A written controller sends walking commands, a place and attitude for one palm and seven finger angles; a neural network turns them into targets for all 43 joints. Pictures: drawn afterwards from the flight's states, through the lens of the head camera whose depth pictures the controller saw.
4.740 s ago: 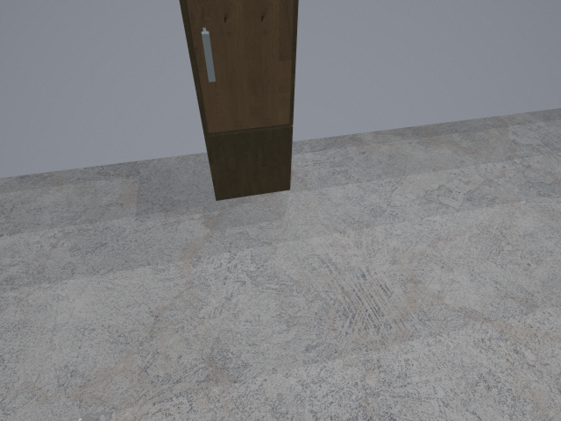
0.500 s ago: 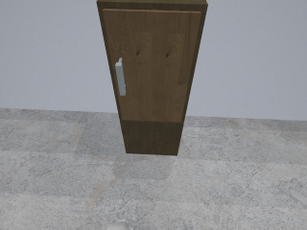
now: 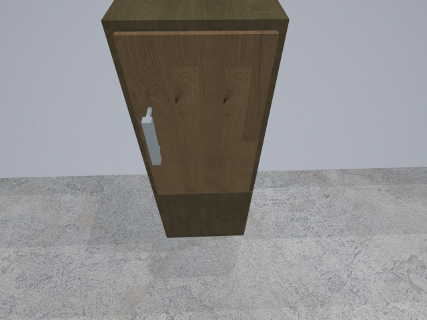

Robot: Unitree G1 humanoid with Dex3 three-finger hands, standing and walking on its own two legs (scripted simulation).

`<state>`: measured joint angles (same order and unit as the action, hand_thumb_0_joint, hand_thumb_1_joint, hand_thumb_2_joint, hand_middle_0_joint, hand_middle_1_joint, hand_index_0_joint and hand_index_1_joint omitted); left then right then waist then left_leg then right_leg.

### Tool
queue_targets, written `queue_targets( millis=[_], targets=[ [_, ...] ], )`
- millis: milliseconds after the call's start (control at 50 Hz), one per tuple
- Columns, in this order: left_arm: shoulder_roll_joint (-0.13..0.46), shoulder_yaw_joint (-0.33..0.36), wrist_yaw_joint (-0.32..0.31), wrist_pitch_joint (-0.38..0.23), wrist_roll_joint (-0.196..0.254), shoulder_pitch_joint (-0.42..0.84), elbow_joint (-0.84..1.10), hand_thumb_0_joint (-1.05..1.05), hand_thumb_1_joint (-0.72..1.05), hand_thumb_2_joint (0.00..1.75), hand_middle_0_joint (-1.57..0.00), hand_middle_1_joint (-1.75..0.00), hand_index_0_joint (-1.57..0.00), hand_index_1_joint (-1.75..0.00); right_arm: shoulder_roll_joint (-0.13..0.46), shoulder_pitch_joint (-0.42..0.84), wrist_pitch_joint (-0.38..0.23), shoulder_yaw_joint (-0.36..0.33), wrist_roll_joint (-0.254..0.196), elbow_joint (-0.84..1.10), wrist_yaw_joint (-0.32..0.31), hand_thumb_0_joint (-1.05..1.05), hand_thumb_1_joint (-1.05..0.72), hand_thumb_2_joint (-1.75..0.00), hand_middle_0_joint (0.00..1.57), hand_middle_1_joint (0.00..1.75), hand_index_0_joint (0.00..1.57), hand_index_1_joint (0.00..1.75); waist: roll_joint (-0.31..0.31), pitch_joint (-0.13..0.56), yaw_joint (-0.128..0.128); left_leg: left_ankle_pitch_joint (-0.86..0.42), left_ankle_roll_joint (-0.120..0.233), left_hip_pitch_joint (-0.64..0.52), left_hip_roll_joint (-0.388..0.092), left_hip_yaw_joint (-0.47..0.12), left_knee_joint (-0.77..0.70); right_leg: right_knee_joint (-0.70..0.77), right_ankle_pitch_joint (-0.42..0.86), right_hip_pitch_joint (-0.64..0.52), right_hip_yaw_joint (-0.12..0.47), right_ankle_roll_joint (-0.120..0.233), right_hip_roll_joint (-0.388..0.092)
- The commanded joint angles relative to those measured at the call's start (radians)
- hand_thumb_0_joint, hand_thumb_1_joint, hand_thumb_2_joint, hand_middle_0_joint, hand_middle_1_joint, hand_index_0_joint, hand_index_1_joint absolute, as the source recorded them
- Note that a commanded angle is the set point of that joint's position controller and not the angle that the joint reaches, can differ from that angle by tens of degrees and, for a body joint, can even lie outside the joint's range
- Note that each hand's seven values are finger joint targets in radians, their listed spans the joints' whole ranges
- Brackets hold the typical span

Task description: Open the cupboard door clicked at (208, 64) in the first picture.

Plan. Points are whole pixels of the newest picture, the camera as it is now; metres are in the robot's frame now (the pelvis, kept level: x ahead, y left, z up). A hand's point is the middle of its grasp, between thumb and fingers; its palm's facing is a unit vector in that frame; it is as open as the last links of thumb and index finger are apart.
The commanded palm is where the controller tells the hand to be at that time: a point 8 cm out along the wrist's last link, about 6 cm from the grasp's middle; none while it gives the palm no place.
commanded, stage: come to a stop and stand still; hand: left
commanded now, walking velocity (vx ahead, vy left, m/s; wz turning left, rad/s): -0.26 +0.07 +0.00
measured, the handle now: (153, 137) +0.57 +0.19 -0.02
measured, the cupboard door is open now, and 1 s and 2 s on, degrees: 0 0 0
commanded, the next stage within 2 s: look again from close up in 1.10 s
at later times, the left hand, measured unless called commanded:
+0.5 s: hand out of the picture +0.05 +0.21 -0.18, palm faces +0.07 -0.98 -0.21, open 7.3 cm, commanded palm none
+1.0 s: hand out of the picture -0.01 +0.17 -0.17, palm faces +0.00 -0.98 -0.21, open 7.3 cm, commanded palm none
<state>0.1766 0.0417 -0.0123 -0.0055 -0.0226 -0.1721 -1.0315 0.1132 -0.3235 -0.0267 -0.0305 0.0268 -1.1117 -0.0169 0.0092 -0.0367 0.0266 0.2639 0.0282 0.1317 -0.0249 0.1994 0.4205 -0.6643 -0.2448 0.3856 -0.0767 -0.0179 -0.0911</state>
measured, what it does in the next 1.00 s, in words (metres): steps on the spot: right foot, then right foot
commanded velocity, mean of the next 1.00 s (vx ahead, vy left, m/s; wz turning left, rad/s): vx -0.05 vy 0.02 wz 0.00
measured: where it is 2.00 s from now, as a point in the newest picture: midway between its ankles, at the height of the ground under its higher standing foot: outside the picture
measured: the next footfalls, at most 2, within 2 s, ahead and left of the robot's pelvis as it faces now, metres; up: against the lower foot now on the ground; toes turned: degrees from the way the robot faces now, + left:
right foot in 0.04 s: +0.11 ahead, -0.13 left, +0.00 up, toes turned -6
right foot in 0.64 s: +0.00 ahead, -0.11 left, +0.00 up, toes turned -2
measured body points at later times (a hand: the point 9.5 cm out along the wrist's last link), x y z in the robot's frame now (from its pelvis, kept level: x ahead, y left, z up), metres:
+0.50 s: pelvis +0.01 +0.02 +0.00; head +0.03 +0.04 +0.45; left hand +0.05 +0.26 -0.16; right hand +0.06 -0.21 -0.15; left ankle +0.00 +0.10 -0.74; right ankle -0.01 -0.12 -0.70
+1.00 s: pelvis -0.02 +0.00 -0.01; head -0.02 -0.01 +0.44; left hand -0.01 +0.23 -0.16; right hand -0.01 -0.22 -0.17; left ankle +0.00 +0.10 -0.74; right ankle -0.04 -0.11 -0.74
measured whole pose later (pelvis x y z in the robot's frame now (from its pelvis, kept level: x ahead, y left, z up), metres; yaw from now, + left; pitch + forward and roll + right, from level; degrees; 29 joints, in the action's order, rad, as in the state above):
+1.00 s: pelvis -0.02 +0.00 -0.01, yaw +0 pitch -1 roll +0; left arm 0.15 -0.03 -0.03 -0.01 -0.01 -0.30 -1.04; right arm 0.17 -0.29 0.01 0.00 0.02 -1.04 0.00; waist -0.02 -0.03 0.01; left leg 0.25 0.03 0.25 -0.02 0.12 0.52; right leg -0.54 -0.32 0.20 -0.05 0.01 -0.02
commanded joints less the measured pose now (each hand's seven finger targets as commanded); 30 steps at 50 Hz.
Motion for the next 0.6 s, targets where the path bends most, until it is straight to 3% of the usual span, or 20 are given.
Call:
queue_targets(
  millis=[0,20,40,60,80,120,180,240,280,300,320,340,360,380,420,440,480,520,560,580],
  targets=[
    [0.085,0.004,-0.018,-0.019,0.001,-0.174,-0.026,0.0,0.9,0.9,-0.2,-0.3,-0.2,-0.3,0.087,-0.032,-0.012,-0.013,-0.017,0.019,-0.013,0.0,-0.9,-0.9,0.2,0.3,0.2,0.3,0.062,0.038,-0.056,-0.159,-0.007,0.154,-0.124,-0.102,0.033,0.257,0.454,-0.306,0.12,0.019,-0.089],
    [0.125,0.003,-0.021,-0.018,0.005,-0.147,-0.021,0.0,0.9,0.9,-0.2,-0.3,-0.2,-0.3,0.068,-0.058,-0.002,-0.011,-0.024,0.016,-0.006,0.0,-0.9,-0.9,0.2,0.3,0.2,0.3,0.094,0.03,-0.028,0.037,-0.031,0.182,-0.078,-0.089,0.024,0.24,0.596,-0.307,0.169,0.068,-0.181],
    [0.144,0.007,-0.026,-0.012,0.008,-0.127,-0.009,0.0,0.9,0.9,-0.2,-0.3,-0.2,-0.3,0.052,-0.068,0.016,-0.011,-0.025,0.011,-0.005,0.0,-0.9,-0.9,0.2,0.3,0.2,0.3,0.111,0.011,-0.023,0.072,-0.043,0.168,-0.057,-0.09,0.048,0.226,0.698,-0.27,0.184,0.104,-0.215],
    [0.162,0.017,-0.03,-0.014,0.009,-0.114,-0.005,0.0,0.9,0.9,-0.2,-0.3,-0.2,-0.3,0.06,-0.085,0.03,-0.015,-0.023,0.003,-0.009,0.0,-0.9,-0.9,0.2,0.3,0.2,0.3,0.215,0.065,-0.018,0.101,-0.051,0.133,-0.048,-0.076,0.108,0.235,0.751,-0.272,0.193,0.132,-0.222],
    [0.153,0.018,-0.033,-0.011,0.011,-0.11,0.001,0.0,0.9,0.9,-0.2,-0.3,-0.2,-0.3,0.077,-0.079,0.036,-0.021,-0.022,0.007,-0.012,0.0,-0.9,-0.9,0.2,0.3,0.2,0.3,0.233,0.089,-0.027,0.155,-0.054,0.13,-0.041,-0.083,0.174,0.245,0.814,-0.28,0.193,0.155,-0.231],
    [0.154,0.028,-0.04,-0.001,0.006,-0.095,0.008,0.0,0.9,0.9,-0.2,-0.3,-0.2,-0.3,0.08,-0.056,0.046,-0.029,-0.024,0.024,-0.017,0.0,-0.9,-0.9,0.2,0.3,0.2,0.3,0.196,0.103,-0.041,0.24,-0.057,0.196,-0.032,-0.111,0.3,0.235,0.907,-0.33,0.198,0.197,-0.256],
    [0.161,0.049,-0.048,0.011,-0.006,-0.062,0.031,0.0,0.9,0.9,-0.2,-0.3,-0.2,-0.3,0.073,-0.019,0.054,-0.036,-0.024,0.051,-0.018,0.0,-0.9,-0.9,0.2,0.3,0.2,0.3,0.133,0.119,-0.051,0.27,-0.061,0.241,-0.018,-0.15,0.373,0.222,0.894,-0.344,0.194,0.227,-0.272],
    [0.156,0.054,-0.044,0.024,-0.006,-0.004,0.058,0.0,0.9,0.9,-0.2,-0.3,-0.2,-0.3,0.068,-0.043,0.058,-0.039,-0.024,0.063,-0.015,0.0,-0.9,-0.9,0.2,0.3,0.2,0.3,0.136,0.125,-0.02,0.157,-0.06,0.156,-0.019,-0.15,0.231,0.215,0.685,-0.262,0.154,0.19,-0.232],
    [0.133,0.048,-0.038,0.033,0.005,0.018,0.07,0.0,0.9,0.9,-0.2,-0.3,-0.2,-0.3,0.079,-0.09,0.05,-0.037,-0.016,0.052,-0.012,0.0,-0.9,-0.9,0.2,0.3,0.2,0.3,0.111,0.109,0.009,-0.066,-0.052,-0.003,-0.029,-0.125,0.023,0.171,0.385,-0.115,0.108,0.109,-0.158],
    [0.089,0.042,-0.031,0.041,0.01,0.014,0.085,0.0,0.9,0.9,-0.2,-0.3,-0.2,-0.3,0.132,-0.079,0.041,-0.043,-0.008,0.071,-0.01,0.0,-0.9,-0.9,0.2,0.3,0.2,0.3,-0.06,0.088,0.004,-0.14,-0.007,-0.01,-0.142,-0.264,-0.068,0.092,0.125,-0.021,0.043,0.052,-0.06],
    [0.049,0.034,-0.026,0.048,0.012,0.017,0.099,0.0,0.9,0.9,-0.2,-0.3,-0.2,-0.3,0.193,-0.014,0.04,-0.05,-0.001,0.107,-0.008,0.0,-0.9,-0.9,0.2,0.3,0.2,0.3,-0.26,0.028,-0.011,-0.214,0.065,0.106,-0.289,-0.401,-0.174,-0.026,-0.151,0.005,-0.025,0.004,0.032],
    [0.064,0.033,-0.03,0.063,0.002,0.045,0.098,0.0,0.9,0.9,-0.2,-0.3,-0.2,-0.3,0.191,0.038,0.036,-0.048,0.001,0.124,-0.016,0.0,-0.9,-0.9,0.2,0.3,0.2,0.3,-0.299,-0.021,-0.001,-0.214,0.106,0.2,-0.314,-0.435,-0.225,-0.182,-0.277,-0.008,0.051,0.001,0.044],
    [0.072,0.038,-0.025,0.064,0.0,0.035,0.084,0.0,0.9,0.9,-0.2,-0.3,-0.2,-0.3,0.178,0.063,0.033,-0.039,0.003,0.128,-0.027,0.0,-0.9,-0.9,0.2,0.3,0.2,0.3,-0.211,-0.035,-0.016,-0.254,0.124,0.194,-0.29,-0.406,-0.205,-0.275,-0.253,0.007,0.103,0.01,0.042],
    [0.066,0.037,-0.021,0.061,0.0,-0.003,0.063,0.0,0.9,0.9,-0.2,-0.3,-0.2,-0.3,0.176,0.093,0.03,-0.033,0.003,0.129,-0.031,0.0,-0.9,-0.9,0.2,0.3,0.2,0.3,-0.163,-0.021,-0.04,-0.321,0.13,0.131,-0.263,-0.353,-0.167,-0.322,-0.217,0.038,0.111,0.009,0.047],
    [0.054,0.026,-0.017,0.051,0.003,-0.047,0.033,0.0,0.9,0.9,-0.2,-0.3,-0.2,-0.3,0.173,0.106,0.023,-0.028,-0.003,0.13,-0.031,0.0,-0.9,-0.9,0.2,0.3,0.2,0.3,-0.121,0.022,-0.043,-0.439,0.139,0.014,-0.233,-0.284,-0.125,-0.297,-0.194,0.053,0.094,-0.004,0.042],
    [0.052,0.02,-0.015,0.047,0.004,-0.047,0.029,0.0,0.9,0.9,-0.2,-0.3,-0.2,-0.3,0.168,0.099,0.02,-0.027,-0.007,0.123,-0.031,0.0,-0.9,-0.9,0.2,0.3,0.2,0.3,-0.102,0.028,-0.039,-0.496,0.141,-0.018,-0.227,-0.265,-0.114,-0.248,-0.188,0.04,0.082,-0.009,0.035],
    [0.048,0.008,-0.017,0.043,0.006,-0.038,0.027,0.0,0.9,0.9,-0.2,-0.3,-0.2,-0.3,0.176,0.072,0.018,-0.027,-0.008,0.104,-0.032,0.0,-0.9,-0.9,0.2,0.3,0.2,0.3,-0.13,0.054,-0.021,-0.555,0.146,-0.087,-0.231,-0.273,-0.105,-0.126,-0.206,0.002,0.063,-0.017,0.028],
    [0.046,-0.002,-0.02,0.04,0.008,-0.042,0.018,0.0,0.9,0.9,-0.2,-0.3,-0.2,-0.3,0.186,0.056,0.02,-0.031,-0.009,0.086,-0.028,0.0,-0.9,-0.9,0.2,0.3,0.2,0.3,-0.13,0.055,-0.009,-0.55,0.145,-0.1,-0.234,-0.283,-0.097,0.001,-0.194,-0.055,0.045,-0.016,0.028],
    [0.053,-0.008,-0.023,0.03,0.009,-0.097,-0.007,0.0,0.9,0.9,-0.2,-0.3,-0.2,-0.3,0.186,0.061,0.018,-0.029,-0.015,0.074,-0.024,0.0,-0.9,-0.9,0.2,0.3,0.2,0.3,-0.107,0.073,-0.029,-0.547,0.115,-0.1,-0.208,-0.267,-0.062,0.185,-0.066,-0.142,0.034,-0.012,0.031],
    [0.061,-0.011,-0.025,0.021,0.008,-0.131,-0.025,0.0,0.9,0.9,-0.2,-0.3,-0.2,-0.3,0.178,0.067,0.016,-0.026,-0.021,0.071,-0.022,0.0,-0.9,-0.9,0.2,0.3,0.2,0.3,-0.081,0.078,-0.039,-0.478,0.079,-0.078,-0.177,-0.25,-0.035,0.299,0.053,-0.202,0.043,-0.009,0.02]
  ],
)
